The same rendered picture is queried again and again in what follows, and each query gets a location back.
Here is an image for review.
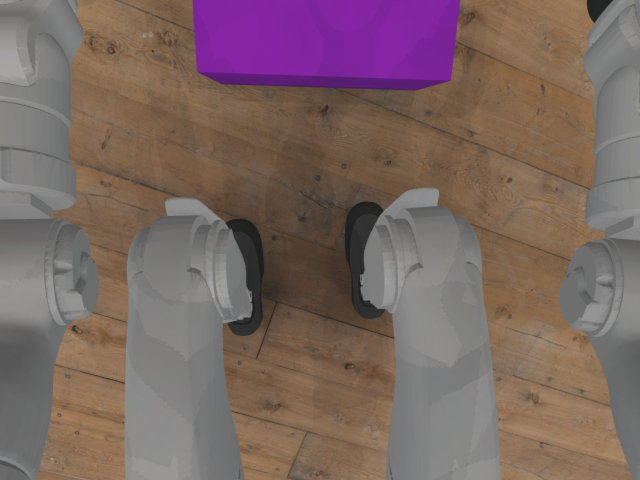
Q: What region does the robot left shin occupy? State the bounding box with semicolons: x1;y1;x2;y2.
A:
127;197;253;323

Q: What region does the robot right upper arm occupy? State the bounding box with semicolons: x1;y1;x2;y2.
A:
559;238;640;480

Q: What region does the left robot forearm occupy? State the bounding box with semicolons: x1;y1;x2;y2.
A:
0;0;84;219

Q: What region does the right robot hand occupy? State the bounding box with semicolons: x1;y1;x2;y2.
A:
587;0;613;23

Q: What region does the right robot forearm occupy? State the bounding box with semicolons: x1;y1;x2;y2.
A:
584;0;640;241

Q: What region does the robot left upper arm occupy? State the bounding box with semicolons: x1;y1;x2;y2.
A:
0;219;99;480

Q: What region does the robot right shin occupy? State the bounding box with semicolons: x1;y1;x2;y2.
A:
360;188;482;309

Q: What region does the robot shin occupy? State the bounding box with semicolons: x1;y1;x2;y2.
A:
360;188;482;309
127;197;253;323

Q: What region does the carton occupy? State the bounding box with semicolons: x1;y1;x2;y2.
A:
193;0;460;90

